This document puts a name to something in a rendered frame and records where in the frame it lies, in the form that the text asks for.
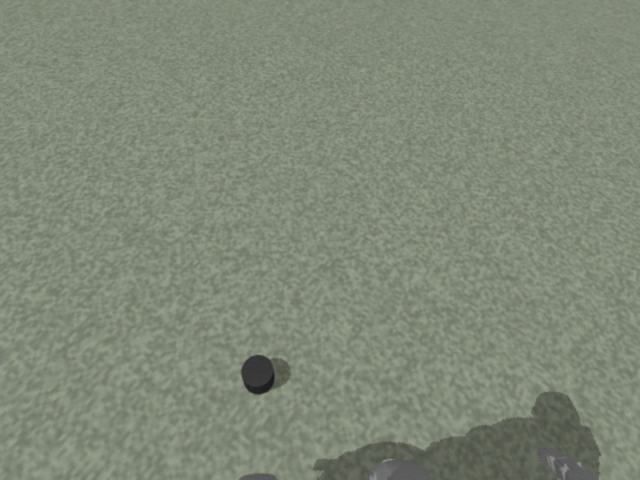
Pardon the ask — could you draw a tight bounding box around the tin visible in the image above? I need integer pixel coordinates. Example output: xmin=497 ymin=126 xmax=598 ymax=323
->
xmin=241 ymin=355 xmax=275 ymax=395

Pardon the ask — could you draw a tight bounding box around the right robot hand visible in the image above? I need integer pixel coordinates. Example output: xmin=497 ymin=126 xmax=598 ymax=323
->
xmin=538 ymin=448 xmax=599 ymax=480

